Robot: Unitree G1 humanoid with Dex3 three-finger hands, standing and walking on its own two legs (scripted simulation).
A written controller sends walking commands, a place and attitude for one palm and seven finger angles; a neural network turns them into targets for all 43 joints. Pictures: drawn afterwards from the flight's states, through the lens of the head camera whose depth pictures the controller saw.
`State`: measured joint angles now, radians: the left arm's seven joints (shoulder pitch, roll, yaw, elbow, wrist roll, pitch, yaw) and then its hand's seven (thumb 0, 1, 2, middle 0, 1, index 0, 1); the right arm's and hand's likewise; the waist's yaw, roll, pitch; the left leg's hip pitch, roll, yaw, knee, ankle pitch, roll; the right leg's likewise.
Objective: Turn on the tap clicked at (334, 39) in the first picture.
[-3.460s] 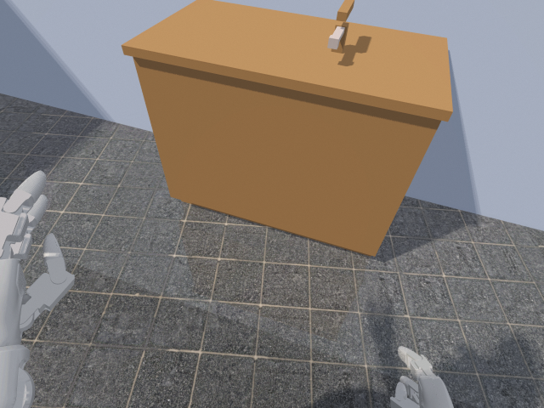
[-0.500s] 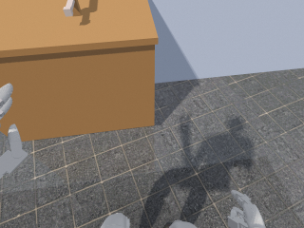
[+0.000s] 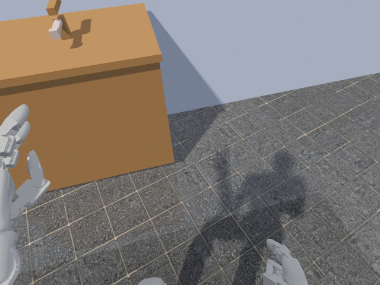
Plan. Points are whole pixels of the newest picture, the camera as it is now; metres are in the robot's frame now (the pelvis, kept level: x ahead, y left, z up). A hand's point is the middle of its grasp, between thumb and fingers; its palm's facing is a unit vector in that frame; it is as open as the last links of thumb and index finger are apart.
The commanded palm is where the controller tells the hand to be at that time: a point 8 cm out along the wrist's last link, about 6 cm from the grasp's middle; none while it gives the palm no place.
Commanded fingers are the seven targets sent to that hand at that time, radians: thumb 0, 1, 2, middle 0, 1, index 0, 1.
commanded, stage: take the last steps up to it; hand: left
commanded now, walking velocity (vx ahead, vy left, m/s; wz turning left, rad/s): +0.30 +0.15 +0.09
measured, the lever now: (55, 33) +0.85 +0.53 +0.12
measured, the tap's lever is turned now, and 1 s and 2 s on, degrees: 0 0 0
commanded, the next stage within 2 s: none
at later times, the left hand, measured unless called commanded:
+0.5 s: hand (14, 183) +0.22 +0.28 +0.18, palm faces +0.45 -0.79 -0.41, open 7.4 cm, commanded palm +0.17 +0.31 +0.19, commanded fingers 0.00 0.90 0.90 -0.20 -0.30 -0.20 -0.30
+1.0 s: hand (10, 122) +0.35 +0.35 +0.19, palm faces +0.42 -0.80 -0.43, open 7.4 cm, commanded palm +0.28 +0.39 +0.19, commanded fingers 0.00 0.90 0.90 -0.20 -0.30 -0.20 -0.30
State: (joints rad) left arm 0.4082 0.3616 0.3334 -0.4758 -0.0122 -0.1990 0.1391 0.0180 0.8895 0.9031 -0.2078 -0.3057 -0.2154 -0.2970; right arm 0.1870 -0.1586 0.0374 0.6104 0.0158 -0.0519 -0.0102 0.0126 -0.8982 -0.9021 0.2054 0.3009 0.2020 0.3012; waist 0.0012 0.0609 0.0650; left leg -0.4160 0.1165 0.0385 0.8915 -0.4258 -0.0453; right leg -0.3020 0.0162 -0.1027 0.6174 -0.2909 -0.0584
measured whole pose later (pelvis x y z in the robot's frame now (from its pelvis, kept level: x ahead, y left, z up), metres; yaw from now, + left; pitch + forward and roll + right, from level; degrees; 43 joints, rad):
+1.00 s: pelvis +0.12 +0.10 +0.00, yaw +0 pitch +0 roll +0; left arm 0.41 0.41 0.42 -0.51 -0.02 -0.26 0.16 0.02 0.89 0.90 -0.21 -0.31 -0.21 -0.30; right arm 0.15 -0.17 -0.03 0.62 0.02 -0.10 -0.05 0.01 -0.90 -0.90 0.20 0.30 0.20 0.30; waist -0.01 -0.04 0.09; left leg -0.34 0.09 0.17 0.60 -0.26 0.02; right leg -0.44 -0.08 -0.06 1.13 -0.54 0.02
